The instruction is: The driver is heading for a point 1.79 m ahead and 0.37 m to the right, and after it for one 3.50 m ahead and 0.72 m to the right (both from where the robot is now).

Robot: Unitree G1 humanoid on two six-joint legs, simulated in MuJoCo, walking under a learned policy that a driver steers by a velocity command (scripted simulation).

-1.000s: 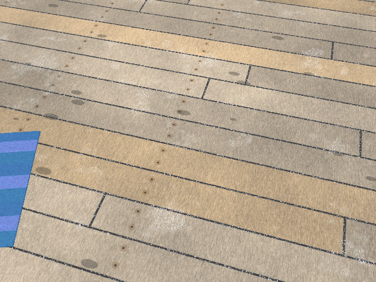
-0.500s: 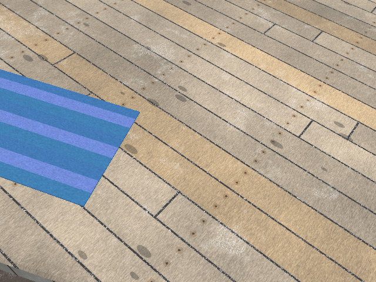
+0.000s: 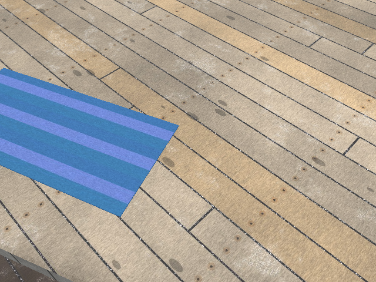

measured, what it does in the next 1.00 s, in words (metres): stands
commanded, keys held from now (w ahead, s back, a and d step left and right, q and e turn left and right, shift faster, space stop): no key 1.00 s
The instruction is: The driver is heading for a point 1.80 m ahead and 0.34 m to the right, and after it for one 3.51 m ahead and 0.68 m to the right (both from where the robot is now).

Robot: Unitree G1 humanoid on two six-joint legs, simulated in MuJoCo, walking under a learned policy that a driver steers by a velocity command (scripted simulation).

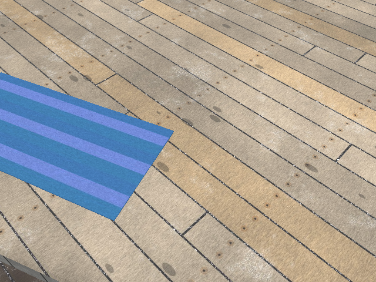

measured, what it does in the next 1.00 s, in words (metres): lifts its right foot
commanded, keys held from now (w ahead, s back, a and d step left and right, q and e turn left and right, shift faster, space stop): no key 0.64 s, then w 0.32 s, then no key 0.04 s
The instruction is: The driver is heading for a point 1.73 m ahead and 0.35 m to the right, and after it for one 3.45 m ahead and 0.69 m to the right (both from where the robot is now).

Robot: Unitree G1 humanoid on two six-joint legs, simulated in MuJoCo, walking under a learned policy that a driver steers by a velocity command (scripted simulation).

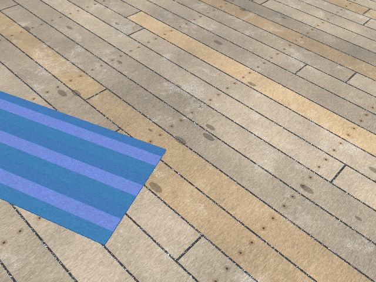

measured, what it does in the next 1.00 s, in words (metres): climbs: right foot 0.11 m higher, then left foot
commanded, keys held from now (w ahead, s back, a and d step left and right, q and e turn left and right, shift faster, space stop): no key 1.00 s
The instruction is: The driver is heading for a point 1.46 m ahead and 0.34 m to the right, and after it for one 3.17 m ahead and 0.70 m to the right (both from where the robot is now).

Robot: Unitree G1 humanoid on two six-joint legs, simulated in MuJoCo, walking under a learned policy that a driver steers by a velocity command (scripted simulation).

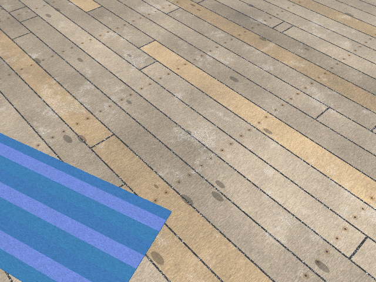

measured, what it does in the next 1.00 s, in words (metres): walks ahead, turning right: left foot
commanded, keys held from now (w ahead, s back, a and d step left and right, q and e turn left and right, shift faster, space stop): no key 0.32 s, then w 0.10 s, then w+e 0.58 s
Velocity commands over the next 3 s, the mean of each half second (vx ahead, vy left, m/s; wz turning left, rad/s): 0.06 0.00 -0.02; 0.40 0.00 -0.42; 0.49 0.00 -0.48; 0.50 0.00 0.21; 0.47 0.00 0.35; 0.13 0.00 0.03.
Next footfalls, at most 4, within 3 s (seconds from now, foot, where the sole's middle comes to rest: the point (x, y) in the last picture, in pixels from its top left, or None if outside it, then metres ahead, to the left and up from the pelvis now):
0.76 left None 0.33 0.21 -0.78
1.30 right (237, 274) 0.55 -0.13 -0.78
1.84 left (220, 183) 0.95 -0.08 -0.78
2.34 right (276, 148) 1.15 -0.35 -0.78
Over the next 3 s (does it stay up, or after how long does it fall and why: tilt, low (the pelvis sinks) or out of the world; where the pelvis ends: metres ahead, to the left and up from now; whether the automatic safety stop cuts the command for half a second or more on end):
stays up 1.23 -0.23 -0.01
